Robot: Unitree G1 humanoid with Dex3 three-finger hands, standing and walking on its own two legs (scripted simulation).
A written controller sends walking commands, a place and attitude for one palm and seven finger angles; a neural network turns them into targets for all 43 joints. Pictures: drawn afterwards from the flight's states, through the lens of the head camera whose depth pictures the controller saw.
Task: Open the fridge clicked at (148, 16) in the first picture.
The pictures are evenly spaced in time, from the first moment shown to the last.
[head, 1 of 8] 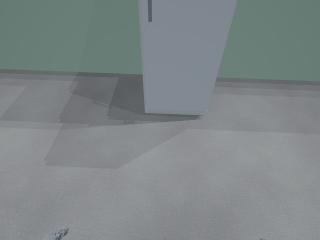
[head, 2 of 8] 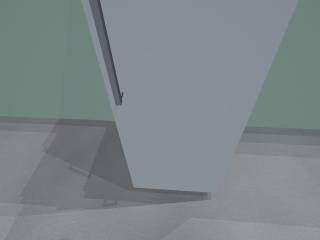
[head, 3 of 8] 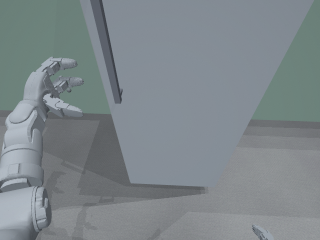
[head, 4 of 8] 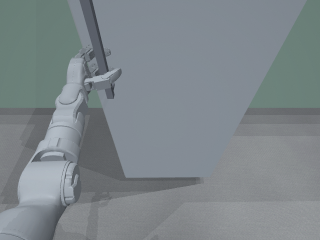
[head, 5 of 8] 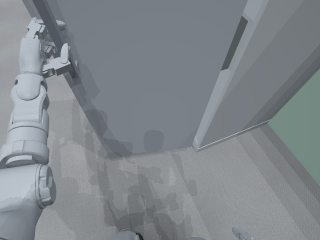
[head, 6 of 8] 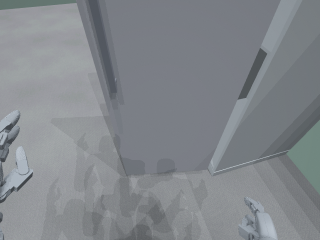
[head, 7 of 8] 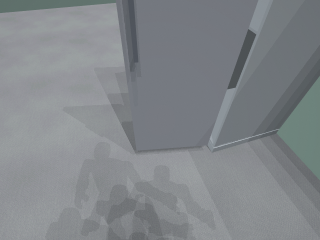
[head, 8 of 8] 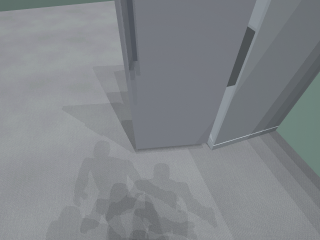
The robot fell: no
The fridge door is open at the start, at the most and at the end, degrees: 0 91 77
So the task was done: yes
